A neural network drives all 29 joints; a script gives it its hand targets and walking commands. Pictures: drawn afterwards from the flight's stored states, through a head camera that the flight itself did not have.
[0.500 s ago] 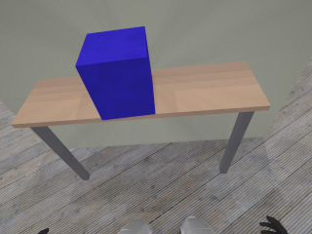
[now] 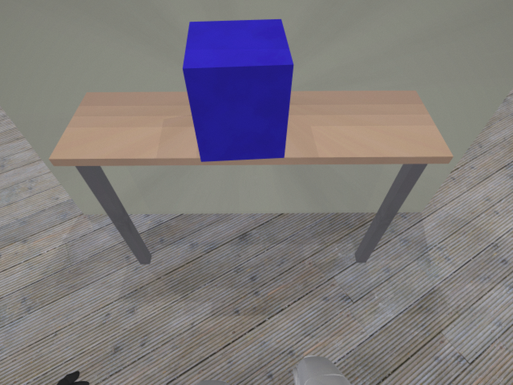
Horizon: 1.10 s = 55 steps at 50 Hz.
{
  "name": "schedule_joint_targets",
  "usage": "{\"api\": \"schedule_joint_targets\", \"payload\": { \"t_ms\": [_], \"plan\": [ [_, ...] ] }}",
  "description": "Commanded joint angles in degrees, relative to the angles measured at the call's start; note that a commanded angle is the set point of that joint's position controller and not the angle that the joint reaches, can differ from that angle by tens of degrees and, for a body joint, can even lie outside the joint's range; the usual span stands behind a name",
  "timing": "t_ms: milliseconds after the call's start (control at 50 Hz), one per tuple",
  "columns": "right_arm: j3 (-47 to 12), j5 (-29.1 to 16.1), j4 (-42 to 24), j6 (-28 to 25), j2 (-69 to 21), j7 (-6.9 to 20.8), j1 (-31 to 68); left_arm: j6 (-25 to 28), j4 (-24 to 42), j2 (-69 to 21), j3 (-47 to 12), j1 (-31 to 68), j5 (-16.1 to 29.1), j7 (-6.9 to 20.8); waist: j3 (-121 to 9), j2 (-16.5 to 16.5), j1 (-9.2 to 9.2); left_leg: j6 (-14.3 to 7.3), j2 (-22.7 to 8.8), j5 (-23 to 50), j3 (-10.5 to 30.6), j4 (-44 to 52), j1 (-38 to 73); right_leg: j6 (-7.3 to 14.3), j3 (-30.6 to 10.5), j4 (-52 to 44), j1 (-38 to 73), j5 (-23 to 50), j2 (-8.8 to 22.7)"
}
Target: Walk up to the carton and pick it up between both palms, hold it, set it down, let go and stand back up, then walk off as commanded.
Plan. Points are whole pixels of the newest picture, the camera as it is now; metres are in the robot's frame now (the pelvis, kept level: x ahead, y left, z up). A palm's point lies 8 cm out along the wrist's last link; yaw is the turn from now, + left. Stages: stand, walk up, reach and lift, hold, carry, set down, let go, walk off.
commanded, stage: walk off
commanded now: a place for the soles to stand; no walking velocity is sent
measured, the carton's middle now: (239, 93) +0.73 +0.03 +0.03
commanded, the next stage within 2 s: stand in 1.60 s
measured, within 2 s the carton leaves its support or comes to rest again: neither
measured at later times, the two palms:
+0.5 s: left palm out of the picture +0.10 +0.34 -0.10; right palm (445, 376) +0.15 -0.30 -0.11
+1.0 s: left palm out of the picture +0.15 +0.30 -0.10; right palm out of the picture +0.13 -0.33 -0.13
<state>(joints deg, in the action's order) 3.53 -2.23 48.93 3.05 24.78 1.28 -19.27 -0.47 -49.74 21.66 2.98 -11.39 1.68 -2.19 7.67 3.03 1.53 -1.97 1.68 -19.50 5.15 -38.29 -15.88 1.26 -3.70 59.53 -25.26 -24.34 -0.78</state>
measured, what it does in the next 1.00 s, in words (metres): steps on the spot: right foot, then left foot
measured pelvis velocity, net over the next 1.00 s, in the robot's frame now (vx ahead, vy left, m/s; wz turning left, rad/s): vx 0.05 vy -0.01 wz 0.02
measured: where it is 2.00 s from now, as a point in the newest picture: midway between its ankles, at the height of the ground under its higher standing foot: outside the picture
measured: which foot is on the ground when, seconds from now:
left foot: down 0.00-0.16, up 0.18-0.38, down 0.40-0.74, up 0.76-1.00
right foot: up 0.00-0.12, down 0.14-0.42, up 0.44-0.66, down 0.68-1.00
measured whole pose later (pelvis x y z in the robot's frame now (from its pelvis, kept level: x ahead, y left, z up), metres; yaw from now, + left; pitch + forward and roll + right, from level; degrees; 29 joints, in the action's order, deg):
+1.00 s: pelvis +0.05 -0.01 -0.01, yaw +1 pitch -2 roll +1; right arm 3.6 -2.2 49.0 1.5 24.7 0.8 -11.9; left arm 1.1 -49.8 21.5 3.0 -10.3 1.7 -1.0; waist 7.6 3.1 1.7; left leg 0.5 4.2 -29.8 7.0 -52.8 -18.9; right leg 1.1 -1.8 39.2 -26.6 -10.9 -0.5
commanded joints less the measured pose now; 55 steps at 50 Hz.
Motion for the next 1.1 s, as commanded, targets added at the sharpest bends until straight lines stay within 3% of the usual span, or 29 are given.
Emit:
{"api": "schedule_joint_targets", "payload": {
  "t_ms": [0, 40, 80, 100, 120, 140, 160, 220, 300, 340, 360, 380, 400, 420, 440, 480, 540, 600, 660, 700, 740, 820, 900, 960, 1000, 1020, 1040, 1060, 1080],
  "plan": [
    [4.7, 5.5, -5.1, -2.1, 14.2, 0.9, -0.7, 2.9, 1.9, 13.4, 4.2, -0.5, -2.8, 1.2, -5.9, 7.6, 3.1, -11.2, -11.3, -24.3, 22.0, 20.9, 9.1, -2.2, 5.5, -19.0, -2.3, -9.0, 0.1],
    [4.5, 5.2, -4.3, -2.5, 13.4, 1.2, -0.1, 3.9, 2.0, 11.9, 3.8, -2.0, -2.6, 1.3, -6.3, 5.7, 2.34, -10.4, -10.6, -17.6, 19.0, 18.5, 8.0, -0.9, 5.4, -28.2, 4.2, -6.7, 0.2],
    [3.9, 5.1, -6.6, -2.9, 10.5, 1.5, 5.7, 4.8, -0.8, 12.9, 4.1, -12.1, -2.5, 0.9, -9.1, 1.1, -4.01, -5.8, -5.7, -7.4, 9.0, 7.7, -4.4, 1.1, 4.8, -41.1, 25.4, 2.9, 1.9],
    [3.7, 5.1, -6.5, -2.9, 9.4, 1.1, 6.2, 4.9, -1.8, 15.0, 5.5, -18.3, -3.0, 0.9, -9.9, -2.4, -6.25, -1.9, -2.0, -5.6, 2.7, -0.1, -15.8, 2.7, -1.0, -42.0, 38.0, -0.6, 4.3],
    [2.8, 4.9, -7.5, -3.2, 7.1, 0.7, 7.8, 5.0, -1.3, 18.7, 6.3, -18.4, -3.8, 0.6, -4.8, -10.6, -6.34, -0.8, 1.0, -6.9, 0.1, -10.5, -28.7, 4.9, -17.6, -45.0, 38.9, -7.4, 14.2],
    [2.7, 4.5, -7.6, -3.7, 6.7, 0.6, 8.7, 5.8, 0.5, 20.7, 6.9, -14.0, -4.0, 0.4, 0.0, -11.0, -4.76, 0.3, 0.4, -4.9, 2.9, -14.5, -33.8, 7.5, -26.7, -47.9, 33.0, -4.7, 23.3],
    [2.7, 5.1, -7.2, -4.4, 8.8, 0.4, 8.9, 6.2, 0.8, 21.5, 6.5, -11.5, -3.4, 0.5, 2.3, -8.7, -4.01, -0.6, -2.3, -5.5, 5.0, -15.1, -30.5, 12.8, -27.5, -45.3, 28.6, 1.9, 26.0],
    [3.7, 4.9, -7.4, -4.5, 9.5, 1.6, 7.9, 6.6, 1.4, 18.9, 5.1, -8.6, -3.3, 0.8, 3.8, -10.7, -1.09, 0.5, -4.4, -4.3, 1.5, -12.2, -23.3, 11.9, -16.3, -41.6, 25.6, 16.9, 20.2],
    [3.9, 4.8, -5.4, -5.5, 8.6, 1.4, 8.0, 6.3, 1.8, 18.4, 4.1, -9.0, -2.9, 1.4, -0.1, -13.0, -1.28, -0.3, -2.8, -1.2, -4.5, 2.4, -12.7, 9.3, -5.3, -32.7, 26.1, 38.0, 15.2],
    [5.7, 4.9, -1.7, -6.1, 10.1, 0.6, -1.7, 5.1, 3.1, 14.7, 2.7, -5.2, -2.5, 1.4, -5.6, -7.2, 4.94, -3.5, 0.7, 5.0, -3.5, 9.9, 12.8, 5.4, 3.2, -14.2, 8.8, 39.6, 7.8],
    [6.9, 4.7, 0.4, -6.2, 13.5, -0.5, -7.8, 4.8, 3.3, 12.4, 2.7, -4.0, -2.6, 1.2, -9.0, 1.4, 7.72, -5.1, -3.6, 5.4, 5.0, 11.9, 20.1, 3.7, 2.9, 1.2, 2.4, 30.5, 4.4],
    [7.3, 5.0, -1.1, -6.4, 17.1, -1.5, -6.1, 4.5, 4.0, 8.7, 1.9, -5.7, -2.0, 1.0, -9.0, 7.8, 4.3, -9.3, -15.5, 12.8, 24.8, 14.2, 21.0, 1.4, 4.0, 7.2, -5.9, 5.7, -3.0],
    [6.7, 4.3, -2.3, -6.2, 19.8, -1.6, -2.6, 4.6, 4.5, 10.8, 1.6, -7.9, -1.7, 0.7, -10.3, 7.0, 2.7, -14.3, -22.0, 8.0, 37.8, 21.8, 17.8, 2.0, 1.4, 6.0, -6.9, -11.6, -5.4],
    [5.9, 3.6, -1.9, -6.2, 19.2, -1.3, 1.4, 3.9, 3.9, 13.9, 2.3, -8.4, -2.4, 1.0, -6.2, 2.6, 0.75, -18.0, -22.2, -1.1, 35.6, 22.5, 7.6, 2.7, -0.3, 5.9, -3.5, -13.0, -1.4],
    [4.8, 3.7, -1.8, -6.3, 18.0, -1.1, 4.3, 3.8, 2.9, 14.3, 2.7, -9.6, -2.3, 1.5, -4.6, 0.8, -0.86, -17.7, -21.0, -5.9, 33.0, 22.3, 2.7, 2.6, 0.4, 6.0, -1.9, -11.5, 0.2],
    [3.6, 4.2, -2.1, -6.3, 13.4, -1.8, 6.9, 3.8, 1.9, 11.3, 2.5, -7.9, -2.0, 2.1, -2.9, 3.5, -1.76, -11.6, -15.4, 9.4, 18.3, 17.5, 0.9, 2.4, 0.5, -3.0, -0.9, -7.5, 2.5],
    [2.1, 3.4, -4.2, -5.5, 11.3, -2.1, 11.6, 3.1, 1.1, 9.8, 2.8, -9.0, -1.3, 1.9, -6.1, 1.8, -3.55, -9.1, -14.5, 24.7, 12.1, 13.1, -4.0, 0.9, 2.6, -14.3, 7.9, 0.8, 2.2],
    [2.8, 3.0, -5.2, -3.9, 12.6, -1.8, 14.8, 2.3, -0.8, 10.3, 3.6, -8.6, -1.7, 1.8, -5.4, 3.3, -4.55, -6.2, -12.1, 7.0, 8.5, 10.8, -12.0, 1.3, 5.4, -20.6, 16.0, 13.2, -0.7],
    [2.6, 2.8, -4.7, -2.5, 11.2, -1.8, 15.0, 2.0, -0.2, 13.2, 5.1, -8.3, -2.7, 1.5, -2.5, -2.0, -4.47, -4.4, -7.7, -14.4, 8.1, 4.2, -20.6, 2.2, -3.6, -25.6, 16.6, 3.8, 2.6],
    [2.4, 2.7, -2.8, -1.4, 9.2, -1.8, 11.9, 2.2, 2.1, 18.8, 6.5, -3.1, -3.1, 1.6, 0.8, -16.7, -3.55, -1.0, 4.7, -15.9, 1.0, -19.6, -10.6, 8.4, -25.5, -46.4, -3.1, -14.6, 17.9],
    [3.1, 2.9, -1.1, -0.8, 11.7, -1.9, 7.7, 2.4, 3.6, 19.4, 6.9, 2.0, -3.4, 1.3, 4.6, -13.6, -1.07, -0.2, 5.3, -12.2, 6.7, -29.7, -8.5, 8.4, -27.1, -47.6, -8.3, -14.4, 18.5],
    [2.8, 3.1, -0.2, -1.2, 11.2, -1.6, 5.9, 2.7, 5.4, 14.7, 5.4, 2.4, -2.6, 0.9, -2.2, -10.0, -1.56, 1.4, 3.8, -7.3, 5.5, -26.9, -10.7, 6.2, -19.4, -42.2, 4.1, -8.5, 13.1],
    [2.2, 3.0, -0.1, -2.3, 8.8, -1.1, 6.0, 2.9, 3.9, 14.2, 4.4, -0.4, -3.5, 1.2, -10.3, -12.3, -2.44, 1.3, 0.3, -12.5, 2.2, -12.5, -10.0, 9.2, -17.7, -40.0, 14.8, -13.8, 14.3],
    [1.8, 3.2, -0.8, -3.2, 8.2, -1.0, 3.9, 2.4, 3.6, 13.8, 4.1, -0.8, -3.4, 1.4, -13.6, -13.6, -2.92, 0.7, -0.9, -11.1, -0.4, 1.0, -8.2, 9.5, -14.9, -35.8, 21.5, -3.2, 13.6],
    [2.4, 3.6, 0.8, -4.2, 7.5, -1.6, 0.0, 1.6, 4.3, 12.6, 3.1, 1.8, -2.8, 1.3, -16.0, -12.0, 0.32, -0.4, -0.3, -1.4, -2.9, 18.2, 2.4, 6.7, -7.9, -28.2, 18.0, 6.6, 10.5],
    [2.5, 3.9, 0.4, -5.0, 8.4, -2.1, -0.5, 1.0, 4.4, 10.2, 2.5, 1.6, -2.4, 1.4, -14.8, -8.8, 0.42, -1.4, -2.6, 0.5, 4.0, 19.7, 7.0, 4.4, -5.4, -22.4, 10.1, 11.6, 7.7],
    [2.6, 4.6, -0.8, -5.3, 10.2, -2.0, 3.0, 1.3, 4.3, 8.3, 2.0, 0.3, -1.4, 1.6, -12.9, -0.4, -1.23, -3.6, -9.1, -3.7, 17.2, 20.7, 7.2, 1.8, -2.8, -18.8, 3.2, 7.8, 4.0],
    [2.7, 4.1, -2.9, -5.2, 13.9, -2.0, 7.5, 1.7, 5.2, 8.0, 2.4, 2.8, -1.5, 1.3, -6.9, 2.4, -1.22, -6.6, -17.5, -0.9, 26.6, 19.5, -2.4, -0.3, 2.4, -18.2, 3.1, -1.1, -0.3],
    [1.9, 3.7, -2.5, -5.2, 14.1, -1.8, 10.3, 2.1, 5.0, 11.1, 3.4, 4.2, -2.0, 0.9, -3.3, 2.8, -1.39, -8.9, -17.4, -0.1, 26.5, 17.4, -12.0, 0.2, -0.8, -16.4, 9.4, -4.2, 1.8]
  ]
}}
